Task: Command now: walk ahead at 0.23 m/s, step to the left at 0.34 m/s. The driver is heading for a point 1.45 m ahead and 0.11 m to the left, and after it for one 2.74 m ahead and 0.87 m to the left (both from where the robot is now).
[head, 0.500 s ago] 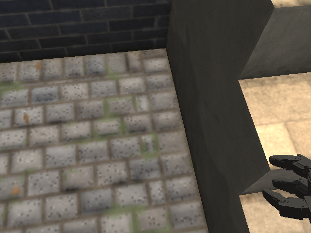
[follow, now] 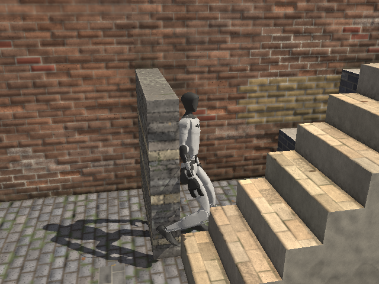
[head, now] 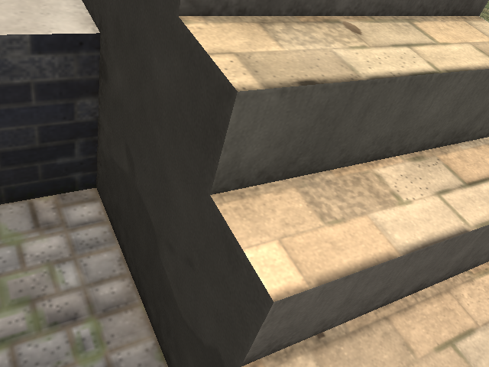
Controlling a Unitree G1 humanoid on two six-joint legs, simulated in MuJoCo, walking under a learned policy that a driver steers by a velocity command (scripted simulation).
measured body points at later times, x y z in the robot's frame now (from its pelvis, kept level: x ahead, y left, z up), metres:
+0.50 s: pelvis +0.12 -0.05 +0.04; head +0.12 -0.09 +0.49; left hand +0.32 +0.20 +0.00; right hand +0.24 -0.33 -0.10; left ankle +0.01 +0.15 -0.71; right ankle -0.06 -0.35 -0.62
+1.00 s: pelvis +0.20 -0.20 +0.01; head +0.33 -0.23 +0.44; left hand +0.44 +0.10 -0.05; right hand +0.36 -0.58 -0.07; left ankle +0.28 -0.03 -0.72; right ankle -0.11 -0.44 -0.31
